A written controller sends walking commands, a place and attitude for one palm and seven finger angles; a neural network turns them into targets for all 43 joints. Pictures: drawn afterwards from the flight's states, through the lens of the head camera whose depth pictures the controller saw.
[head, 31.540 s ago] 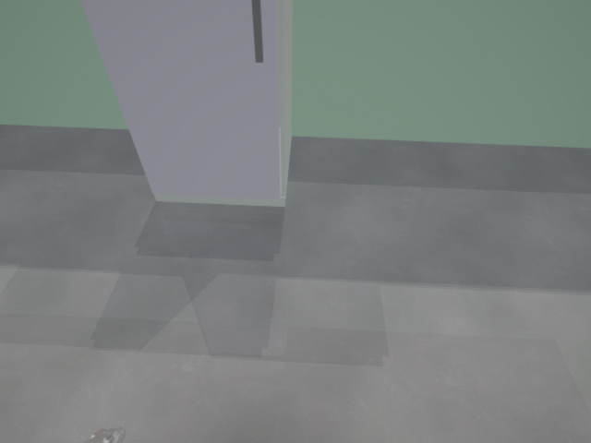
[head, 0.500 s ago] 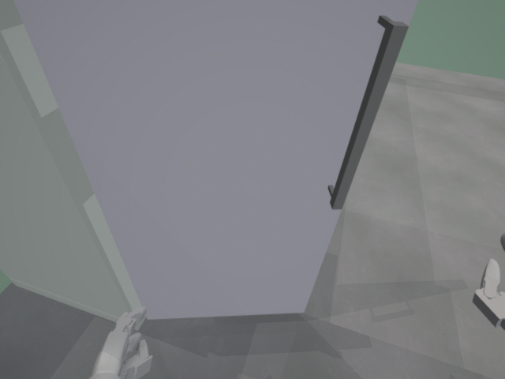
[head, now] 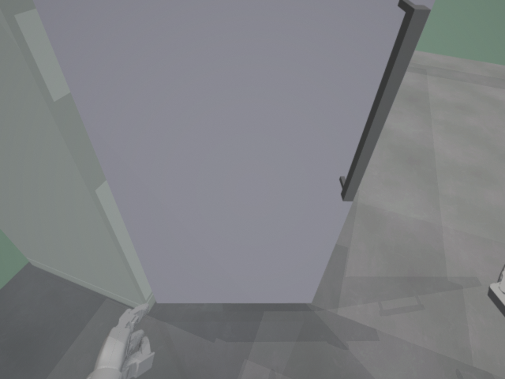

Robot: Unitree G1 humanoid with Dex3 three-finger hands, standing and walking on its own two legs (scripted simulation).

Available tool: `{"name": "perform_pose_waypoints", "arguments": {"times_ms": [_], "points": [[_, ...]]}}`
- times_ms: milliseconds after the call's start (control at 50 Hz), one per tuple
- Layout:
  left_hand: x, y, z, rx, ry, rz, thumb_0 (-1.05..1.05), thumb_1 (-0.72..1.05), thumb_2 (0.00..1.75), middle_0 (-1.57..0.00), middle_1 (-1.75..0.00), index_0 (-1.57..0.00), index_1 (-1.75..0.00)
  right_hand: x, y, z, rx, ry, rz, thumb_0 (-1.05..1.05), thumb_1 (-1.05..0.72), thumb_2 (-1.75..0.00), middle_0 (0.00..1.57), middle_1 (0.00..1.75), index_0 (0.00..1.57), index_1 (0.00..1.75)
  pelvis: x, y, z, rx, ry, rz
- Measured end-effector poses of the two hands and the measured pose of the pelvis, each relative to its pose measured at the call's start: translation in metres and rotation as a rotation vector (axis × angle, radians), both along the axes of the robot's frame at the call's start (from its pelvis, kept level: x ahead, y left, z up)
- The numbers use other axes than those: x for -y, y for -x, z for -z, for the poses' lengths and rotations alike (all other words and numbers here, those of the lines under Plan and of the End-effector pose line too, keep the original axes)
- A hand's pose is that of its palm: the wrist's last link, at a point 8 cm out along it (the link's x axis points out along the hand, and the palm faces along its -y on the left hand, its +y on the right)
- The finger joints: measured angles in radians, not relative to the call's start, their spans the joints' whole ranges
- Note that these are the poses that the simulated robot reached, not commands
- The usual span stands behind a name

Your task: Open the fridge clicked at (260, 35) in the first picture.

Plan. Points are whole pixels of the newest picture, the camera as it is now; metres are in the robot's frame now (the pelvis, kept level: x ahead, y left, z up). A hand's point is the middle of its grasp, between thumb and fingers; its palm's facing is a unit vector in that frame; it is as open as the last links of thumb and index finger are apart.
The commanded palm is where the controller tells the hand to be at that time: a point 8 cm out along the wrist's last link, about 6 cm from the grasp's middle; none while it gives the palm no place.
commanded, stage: step back with the hand held close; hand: right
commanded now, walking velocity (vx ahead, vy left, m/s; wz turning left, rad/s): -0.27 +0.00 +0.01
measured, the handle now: (370, 118) +0.53 -0.20 +0.18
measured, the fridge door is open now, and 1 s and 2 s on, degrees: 69 69 69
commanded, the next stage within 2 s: stop stepping back and stand still in 1.04 s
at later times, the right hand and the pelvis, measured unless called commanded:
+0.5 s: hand out of the picture +0.12 -0.29 +0.16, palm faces +0.50 +0.76 -0.41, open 7.4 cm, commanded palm +0.06 -0.33 +0.18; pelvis -0.07 -0.02 -0.02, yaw -2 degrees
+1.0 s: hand out of the picture +0.01 -0.29 +0.16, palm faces +0.58 +0.71 -0.39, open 7.4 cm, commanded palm -0.05 -0.33 +0.18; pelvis -0.15 -0.01 -0.03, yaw -6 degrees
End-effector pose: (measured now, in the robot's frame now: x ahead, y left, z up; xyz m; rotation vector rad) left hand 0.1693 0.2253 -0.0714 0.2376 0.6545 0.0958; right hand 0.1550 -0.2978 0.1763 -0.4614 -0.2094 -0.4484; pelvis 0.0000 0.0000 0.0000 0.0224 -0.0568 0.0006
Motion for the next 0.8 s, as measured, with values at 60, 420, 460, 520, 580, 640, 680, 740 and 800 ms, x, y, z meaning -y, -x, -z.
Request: {"name": "perform_pose_waypoints", "arguments": {"times_ms": [60,420,460,520,580,640,680,740,800], "points": [[-0.001,0.008,0.002,-0.01,-0.01,-0.037,0.01,0.9,0.9,-0.21,-0.3,-0.2,-0.3,-0.001,0.003,0.005,-0.036,0.017,-0.036,0.02,-0.89,-0.9,0.21,0.3,0.2,0.3,0.007,0.005,0.002,-0.019,0.005,-0.008],[0.018,0.073,0.012,-0.029,-0.031,-0.046,0.01,0.9,0.9,-0.21,-0.3,-0.2,-0.3,0.025,0.061,0.006,0.063,0.078,-0.006,0.02,-0.89,-0.9,0.21,0.3,0.21,0.3,0.024,0.059,0.016,-0.03,-0.002,0.002],[0.019,0.08,0.013,-0.031,-0.035,-0.04,0.01,0.9,0.9,-0.21,-0.3,-0.2,-0.3,0.026,0.067,0.006,0.078,0.083,-0.003,0.02,-0.89,-0.9,0.21,0.3,0.21,0.3,0.024,0.065,0.018,-0.027,-0.006,0.013],[0.019,0.089,0.016,-0.031,-0.038,-0.029,0.01,0.9,0.9,-0.21,-0.3,-0.2,-0.3,0.027,0.079,0.005,0.103,0.106,0.001,0.02,-0.89,-0.9,0.21,0.3,0.21,0.3,0.022,0.072,0.021,-0.019,-0.007,0.033],[0.019,0.095,0.018,-0.029,-0.041,-0.014,0.01,0.9,0.9,-0.21,-0.3,-0.2,-0.3,0.028,0.092,0.003,0.126,0.127,0.013,0.02,-0.89,-0.9,0.21,0.3,0.21,0.3,0.021,0.079,0.023,-0.013,-0.007,0.046],[0.018,0.1,0.019,-0.03,-0.048,0.002,0.01,0.9,0.9,-0.21,-0.3,-0.2,-0.3,0.029,0.104,0.001,0.15,0.126,0.026,0.02,-0.89,-0.9,0.21,0.3,0.21,0.3,0.02,0.087,0.024,-0.013,-0.001,0.048],[0.018,0.104,0.019,-0.032,-0.056,0.012,0.01,0.9,0.9,-0.21,-0.3,-0.2,-0.3,0.029,0.11,0.002,0.161,0.113,0.029,0.02,-0.89,-0.9,0.21,0.3,0.21,0.3,0.02,0.093,0.025,-0.015,0.002,0.046],[0.019,0.109,0.018,-0.028,-0.065,0.018,0.01,0.9,0.9,-0.21,-0.3,-0.2,-0.3,0.03,0.117,0.004,0.171,0.097,0.023,0.02,-0.89,-0.9,0.21,0.3,0.21,0.3,0.022,0.104,0.026,-0.016,0.002,0.045],[0.02,0.115,0.016,-0.007,-0.067,0.018,0.01,0.9,0.9,-0.21,-0.3,-0.2,-0.3,0.029,0.125,0.004,0.175,0.11,0.011,0.02,-0.89,-0.9,0.21,0.3,0.21,0.3,0.022,0.116,0.028,-0.011,-0.007,0.058]]}}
